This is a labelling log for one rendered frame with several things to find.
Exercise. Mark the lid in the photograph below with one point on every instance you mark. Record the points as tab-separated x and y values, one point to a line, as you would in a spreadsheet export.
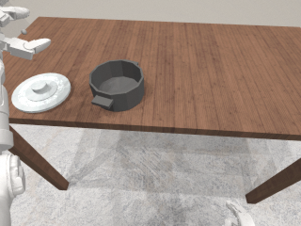
28	101

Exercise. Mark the table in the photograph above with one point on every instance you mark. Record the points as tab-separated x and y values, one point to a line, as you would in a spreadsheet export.
222	80

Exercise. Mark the robot left hand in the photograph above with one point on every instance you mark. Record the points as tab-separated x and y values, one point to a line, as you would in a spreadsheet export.
18	47

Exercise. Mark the pot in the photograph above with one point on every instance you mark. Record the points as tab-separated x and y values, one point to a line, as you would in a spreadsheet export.
117	85

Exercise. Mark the robot right hand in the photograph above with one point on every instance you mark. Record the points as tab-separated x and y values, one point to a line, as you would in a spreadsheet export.
243	218

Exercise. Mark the robot left upper arm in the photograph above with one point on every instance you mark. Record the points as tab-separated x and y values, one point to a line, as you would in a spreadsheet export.
12	183

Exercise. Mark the robot left forearm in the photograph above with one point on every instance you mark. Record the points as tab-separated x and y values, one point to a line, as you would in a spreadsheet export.
6	136

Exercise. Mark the knob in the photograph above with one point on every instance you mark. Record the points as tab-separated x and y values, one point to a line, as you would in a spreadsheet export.
39	86

